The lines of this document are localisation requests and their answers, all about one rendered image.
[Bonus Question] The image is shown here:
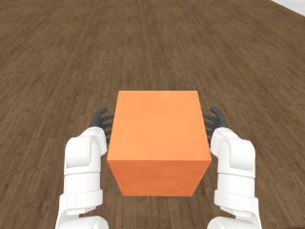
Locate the right robot hand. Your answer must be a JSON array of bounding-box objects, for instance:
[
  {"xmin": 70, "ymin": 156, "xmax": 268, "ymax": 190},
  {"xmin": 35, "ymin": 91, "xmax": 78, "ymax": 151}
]
[{"xmin": 202, "ymin": 106, "xmax": 228, "ymax": 144}]

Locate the robot right upper arm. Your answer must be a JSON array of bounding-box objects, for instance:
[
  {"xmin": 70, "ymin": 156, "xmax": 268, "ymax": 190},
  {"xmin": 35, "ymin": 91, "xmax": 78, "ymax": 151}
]
[{"xmin": 207, "ymin": 217, "xmax": 257, "ymax": 229}]

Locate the left robot hand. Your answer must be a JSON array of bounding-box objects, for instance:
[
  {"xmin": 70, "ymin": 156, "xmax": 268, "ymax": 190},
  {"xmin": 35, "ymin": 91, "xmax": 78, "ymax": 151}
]
[{"xmin": 90, "ymin": 107, "xmax": 115, "ymax": 144}]

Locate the robot left upper arm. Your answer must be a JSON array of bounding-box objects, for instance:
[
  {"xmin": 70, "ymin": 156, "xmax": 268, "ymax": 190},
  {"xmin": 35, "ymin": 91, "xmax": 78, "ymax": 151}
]
[{"xmin": 58, "ymin": 216, "xmax": 109, "ymax": 229}]

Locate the left robot forearm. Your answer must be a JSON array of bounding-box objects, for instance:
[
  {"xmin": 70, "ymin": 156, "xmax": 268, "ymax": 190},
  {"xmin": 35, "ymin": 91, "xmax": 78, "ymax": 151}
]
[{"xmin": 55, "ymin": 127, "xmax": 108, "ymax": 229}]

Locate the carton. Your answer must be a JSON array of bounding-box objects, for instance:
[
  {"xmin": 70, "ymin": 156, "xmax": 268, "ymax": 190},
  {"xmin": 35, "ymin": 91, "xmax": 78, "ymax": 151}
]
[{"xmin": 107, "ymin": 91, "xmax": 212, "ymax": 197}]

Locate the right robot forearm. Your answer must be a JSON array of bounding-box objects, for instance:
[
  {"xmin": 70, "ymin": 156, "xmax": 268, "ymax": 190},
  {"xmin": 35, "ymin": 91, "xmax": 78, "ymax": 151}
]
[{"xmin": 210, "ymin": 127, "xmax": 262, "ymax": 229}]

